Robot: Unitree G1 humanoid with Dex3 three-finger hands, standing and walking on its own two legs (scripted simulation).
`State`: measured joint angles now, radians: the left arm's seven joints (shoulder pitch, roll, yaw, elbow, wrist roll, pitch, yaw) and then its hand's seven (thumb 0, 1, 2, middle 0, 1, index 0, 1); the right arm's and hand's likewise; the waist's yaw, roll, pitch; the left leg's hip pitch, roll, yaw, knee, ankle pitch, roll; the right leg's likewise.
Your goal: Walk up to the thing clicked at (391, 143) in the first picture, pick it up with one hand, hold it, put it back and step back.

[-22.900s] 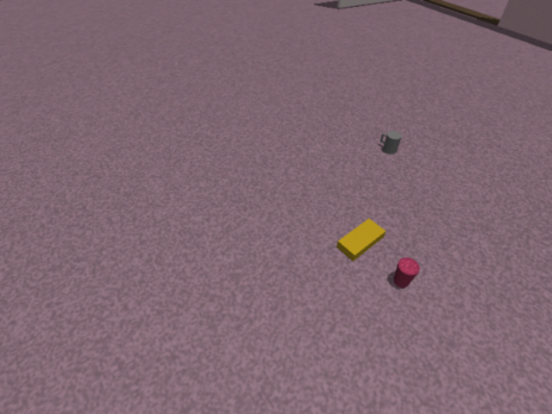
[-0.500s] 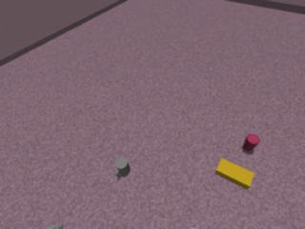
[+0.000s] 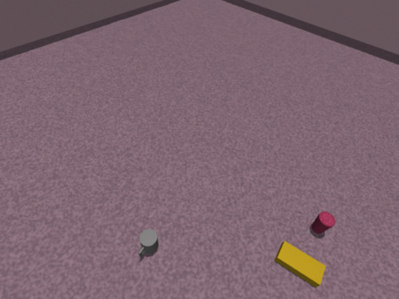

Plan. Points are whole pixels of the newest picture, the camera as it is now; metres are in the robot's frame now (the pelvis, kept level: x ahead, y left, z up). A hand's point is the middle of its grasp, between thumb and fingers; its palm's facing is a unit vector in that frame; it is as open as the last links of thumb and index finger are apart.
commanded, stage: walk up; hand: left
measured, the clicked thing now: (147, 244) +0.48 +0.21 -0.71
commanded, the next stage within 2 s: stand in 1.42 s
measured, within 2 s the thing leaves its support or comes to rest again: neither
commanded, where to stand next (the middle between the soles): +0.12 -0.03 m, yaw +0 degrees
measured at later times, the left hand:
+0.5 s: hand out of the picture +0.12 +0.23 -0.14, palm faces -0.05 -0.93 -0.36, open 7.3 cm
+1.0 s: hand out of the picture +0.12 +0.23 -0.14, palm faces -0.03 -0.95 -0.32, open 7.3 cm
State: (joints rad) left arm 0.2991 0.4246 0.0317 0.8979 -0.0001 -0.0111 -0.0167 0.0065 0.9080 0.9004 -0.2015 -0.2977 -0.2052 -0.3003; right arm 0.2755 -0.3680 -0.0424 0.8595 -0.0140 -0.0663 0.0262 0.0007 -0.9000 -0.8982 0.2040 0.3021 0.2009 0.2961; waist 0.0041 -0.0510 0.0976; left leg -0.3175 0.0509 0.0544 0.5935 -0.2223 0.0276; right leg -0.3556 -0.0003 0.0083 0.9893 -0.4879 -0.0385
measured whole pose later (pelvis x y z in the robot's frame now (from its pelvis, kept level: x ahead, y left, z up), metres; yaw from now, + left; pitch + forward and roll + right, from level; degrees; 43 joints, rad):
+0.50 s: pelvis +0.03 -0.02 +0.00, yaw -2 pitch -3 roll +1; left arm 0.14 0.35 0.00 1.02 0.00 -0.01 -0.02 0.01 0.91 0.90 -0.20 -0.30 -0.21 -0.30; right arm 0.16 -0.36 0.01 1.01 0.01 -0.01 0.01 0.00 -0.90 -0.90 0.20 0.30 0.20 0.30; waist 0.00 0.02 0.08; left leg -0.24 0.03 0.06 0.55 -0.24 0.00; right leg -0.26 -0.04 -0.01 0.58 -0.25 0.01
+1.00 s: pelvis +0.04 -0.02 +0.02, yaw -1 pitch -3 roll +0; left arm 0.09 0.35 0.01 1.16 0.00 0.00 -0.02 0.00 0.91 0.90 -0.20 -0.30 -0.21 -0.30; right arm 0.10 -0.36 0.01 1.15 0.00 -0.03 0.00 0.00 -0.90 -0.90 0.20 0.30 0.20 0.30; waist 0.00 0.00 0.05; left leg -0.15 0.04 0.04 0.36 -0.17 -0.01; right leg -0.15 -0.02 -0.03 0.35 -0.16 0.01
